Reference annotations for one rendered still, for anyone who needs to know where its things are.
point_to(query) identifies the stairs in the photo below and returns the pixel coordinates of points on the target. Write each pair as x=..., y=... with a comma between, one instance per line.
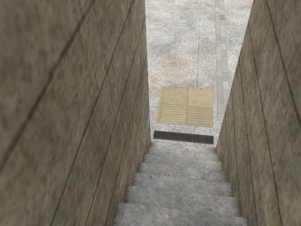
x=179, y=185

